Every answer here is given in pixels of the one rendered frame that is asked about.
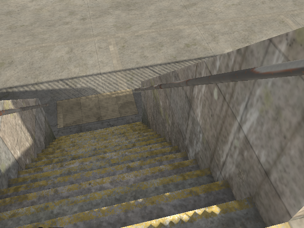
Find stairs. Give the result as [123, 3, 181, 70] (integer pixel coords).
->
[0, 122, 266, 228]

